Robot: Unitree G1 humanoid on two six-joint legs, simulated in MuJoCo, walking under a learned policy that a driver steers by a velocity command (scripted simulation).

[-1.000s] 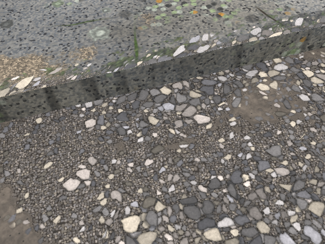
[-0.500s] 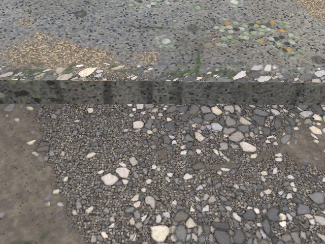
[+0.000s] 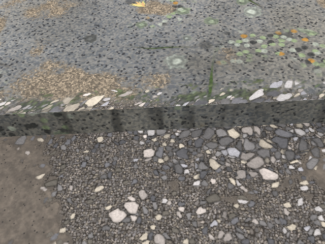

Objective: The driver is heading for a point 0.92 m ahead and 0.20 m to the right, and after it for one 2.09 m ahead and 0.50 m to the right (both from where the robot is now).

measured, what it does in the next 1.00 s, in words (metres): walks ahead, turning right: left foot, then right foot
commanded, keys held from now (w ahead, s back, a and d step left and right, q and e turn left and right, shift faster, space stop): w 0.32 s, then w+e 0.68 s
